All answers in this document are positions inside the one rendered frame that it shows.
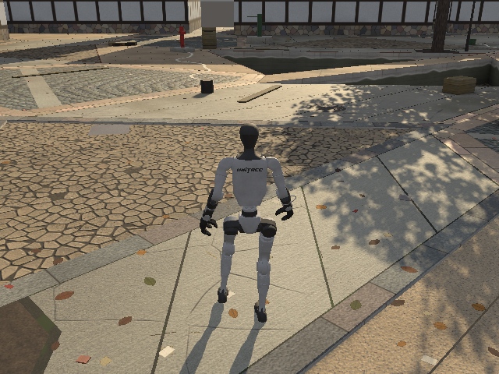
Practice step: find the left robot hand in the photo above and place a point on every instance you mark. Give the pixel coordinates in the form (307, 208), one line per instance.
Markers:
(204, 224)

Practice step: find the right robot hand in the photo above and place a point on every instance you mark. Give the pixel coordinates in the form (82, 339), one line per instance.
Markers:
(281, 210)

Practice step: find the left robot shin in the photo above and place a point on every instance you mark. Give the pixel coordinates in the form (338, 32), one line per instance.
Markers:
(226, 262)

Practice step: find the robot left upper arm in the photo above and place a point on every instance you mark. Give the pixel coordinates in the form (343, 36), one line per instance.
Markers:
(220, 177)

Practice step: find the robot right upper arm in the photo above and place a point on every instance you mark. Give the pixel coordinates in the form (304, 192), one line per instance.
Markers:
(278, 176)

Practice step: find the robot right forearm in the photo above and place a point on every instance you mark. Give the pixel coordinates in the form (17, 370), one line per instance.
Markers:
(286, 202)

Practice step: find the robot left forearm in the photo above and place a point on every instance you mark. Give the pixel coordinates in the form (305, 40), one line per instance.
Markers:
(210, 207)

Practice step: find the humanoid robot torso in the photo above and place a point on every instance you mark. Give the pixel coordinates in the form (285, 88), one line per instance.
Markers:
(249, 179)

